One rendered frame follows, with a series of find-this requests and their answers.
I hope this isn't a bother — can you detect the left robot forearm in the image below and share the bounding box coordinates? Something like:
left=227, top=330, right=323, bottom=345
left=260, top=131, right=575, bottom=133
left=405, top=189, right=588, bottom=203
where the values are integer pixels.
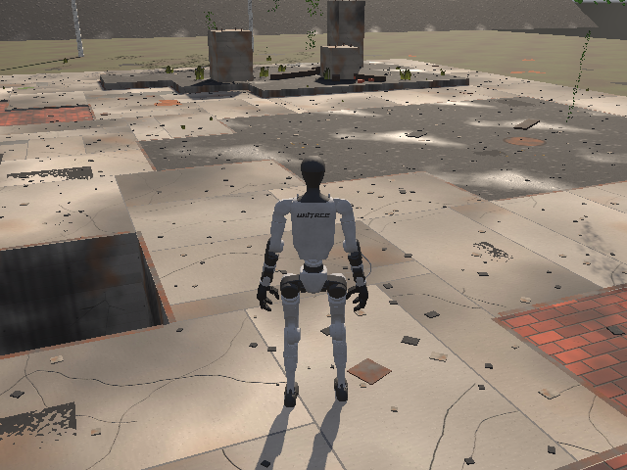
left=260, top=238, right=279, bottom=287

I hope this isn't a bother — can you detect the right robot forearm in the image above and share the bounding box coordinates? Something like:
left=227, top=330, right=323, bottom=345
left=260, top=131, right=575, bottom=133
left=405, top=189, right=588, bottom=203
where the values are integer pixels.
left=348, top=238, right=366, bottom=287

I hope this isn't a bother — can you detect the robot left hand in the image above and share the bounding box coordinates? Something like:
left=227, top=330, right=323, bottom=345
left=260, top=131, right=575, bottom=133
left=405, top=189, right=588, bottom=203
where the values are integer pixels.
left=257, top=283, right=279, bottom=311

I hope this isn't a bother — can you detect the robot right upper arm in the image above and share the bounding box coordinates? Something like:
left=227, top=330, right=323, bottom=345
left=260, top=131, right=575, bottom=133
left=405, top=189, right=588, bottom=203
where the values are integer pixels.
left=334, top=198, right=358, bottom=253

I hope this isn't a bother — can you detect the right robot thigh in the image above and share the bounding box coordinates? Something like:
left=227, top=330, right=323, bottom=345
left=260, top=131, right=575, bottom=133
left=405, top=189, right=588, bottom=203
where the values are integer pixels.
left=327, top=273, right=347, bottom=341

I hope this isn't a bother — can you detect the right robot foot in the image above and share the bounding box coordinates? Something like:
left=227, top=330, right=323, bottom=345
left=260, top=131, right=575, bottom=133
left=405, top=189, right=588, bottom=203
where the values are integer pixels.
left=334, top=377, right=348, bottom=401

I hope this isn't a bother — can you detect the robot left upper arm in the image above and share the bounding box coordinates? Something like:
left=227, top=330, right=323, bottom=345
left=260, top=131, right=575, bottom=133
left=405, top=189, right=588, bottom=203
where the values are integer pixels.
left=268, top=198, right=293, bottom=253

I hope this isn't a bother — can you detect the robot right hand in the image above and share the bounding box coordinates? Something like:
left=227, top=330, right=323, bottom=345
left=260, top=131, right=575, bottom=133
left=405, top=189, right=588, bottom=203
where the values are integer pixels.
left=346, top=283, right=368, bottom=311

